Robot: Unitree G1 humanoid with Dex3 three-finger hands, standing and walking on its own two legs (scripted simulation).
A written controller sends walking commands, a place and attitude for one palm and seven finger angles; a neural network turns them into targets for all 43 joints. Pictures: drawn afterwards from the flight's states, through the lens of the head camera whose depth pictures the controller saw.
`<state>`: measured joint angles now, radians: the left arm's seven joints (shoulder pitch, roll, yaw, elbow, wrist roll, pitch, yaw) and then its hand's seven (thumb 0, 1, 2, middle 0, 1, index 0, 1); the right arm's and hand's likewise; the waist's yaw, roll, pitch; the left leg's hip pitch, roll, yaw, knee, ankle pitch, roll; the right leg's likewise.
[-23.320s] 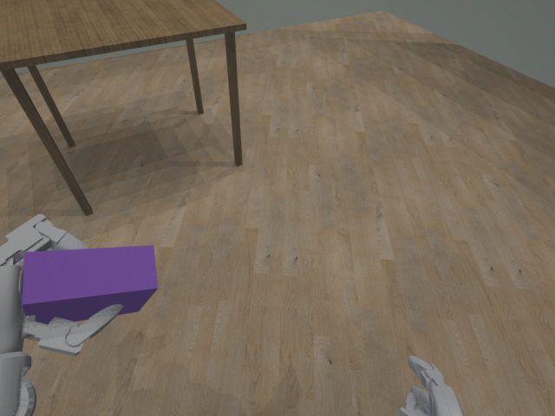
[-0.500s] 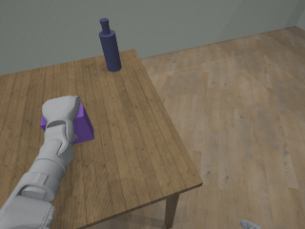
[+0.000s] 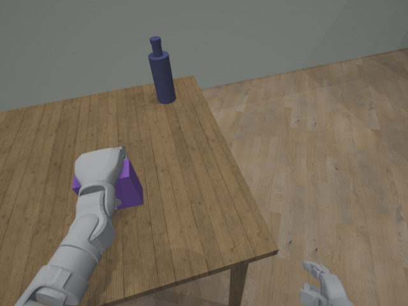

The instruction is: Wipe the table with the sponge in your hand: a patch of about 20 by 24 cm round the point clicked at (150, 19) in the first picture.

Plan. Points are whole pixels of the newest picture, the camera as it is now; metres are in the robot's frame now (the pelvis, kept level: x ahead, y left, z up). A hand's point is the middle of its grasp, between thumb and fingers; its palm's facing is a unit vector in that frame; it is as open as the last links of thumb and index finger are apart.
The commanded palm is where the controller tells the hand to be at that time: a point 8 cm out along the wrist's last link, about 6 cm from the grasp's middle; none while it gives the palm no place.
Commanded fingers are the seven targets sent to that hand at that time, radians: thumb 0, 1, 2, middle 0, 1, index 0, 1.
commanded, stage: wipe back along the middle lane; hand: left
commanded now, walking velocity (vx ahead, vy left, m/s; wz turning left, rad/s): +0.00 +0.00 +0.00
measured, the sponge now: (114, 192) +0.34 +0.24 +0.03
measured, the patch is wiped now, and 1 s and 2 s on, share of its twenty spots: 0.70 0.80 0.85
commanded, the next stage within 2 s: slide across to the third lane in 0.74 s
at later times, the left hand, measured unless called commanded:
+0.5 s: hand (112, 199) +0.30 +0.22 +0.07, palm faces +0.04 -0.06 -1.00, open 9.3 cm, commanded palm +0.25 +0.21 +0.10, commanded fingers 0.00 0.10 1.30 -1.20 -1.60 -1.20 -1.60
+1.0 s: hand (112, 216) +0.26 +0.20 +0.07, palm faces +0.05 -0.10 -0.99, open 9.3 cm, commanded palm +0.23 +0.18 +0.12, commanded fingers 0.00 0.10 1.30 -1.20 -1.60 -1.20 -1.60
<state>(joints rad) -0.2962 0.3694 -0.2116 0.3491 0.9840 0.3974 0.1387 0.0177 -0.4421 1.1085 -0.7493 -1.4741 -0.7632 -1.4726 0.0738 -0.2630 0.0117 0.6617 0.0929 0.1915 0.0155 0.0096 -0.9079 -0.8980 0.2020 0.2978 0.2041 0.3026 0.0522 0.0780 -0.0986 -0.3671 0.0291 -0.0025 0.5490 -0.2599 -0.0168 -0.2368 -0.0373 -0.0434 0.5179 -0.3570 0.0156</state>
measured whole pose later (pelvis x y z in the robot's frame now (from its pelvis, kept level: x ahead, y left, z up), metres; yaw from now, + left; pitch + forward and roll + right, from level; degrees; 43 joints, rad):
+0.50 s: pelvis +0.00 -0.01 +0.00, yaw -1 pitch +3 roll +0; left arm -0.06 0.37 -0.21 0.08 0.98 0.44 0.13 0.04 -0.43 1.09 -0.73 -1.49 -0.77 -1.46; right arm 0.07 -0.28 0.01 0.64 0.09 0.17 0.03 0.01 -0.91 -0.90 0.20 0.30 0.20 0.30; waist 0.06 0.09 -0.09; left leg -0.33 0.04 0.01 0.54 -0.27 -0.03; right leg -0.21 -0.03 -0.03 0.53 -0.37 0.01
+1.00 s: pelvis -0.01 -0.01 +0.00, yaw -1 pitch +1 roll +0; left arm 0.06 0.35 -0.26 -0.08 0.99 0.48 0.11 0.04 -0.43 1.09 -0.73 -1.48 -0.77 -1.45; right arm 0.02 -0.27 0.01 0.63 0.09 0.15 0.04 0.01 -0.91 -0.90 0.20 0.30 0.20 0.30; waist 0.09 0.10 -0.08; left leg -0.30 0.04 0.01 0.54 -0.26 -0.03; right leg -0.19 -0.03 -0.03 0.54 -0.37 0.00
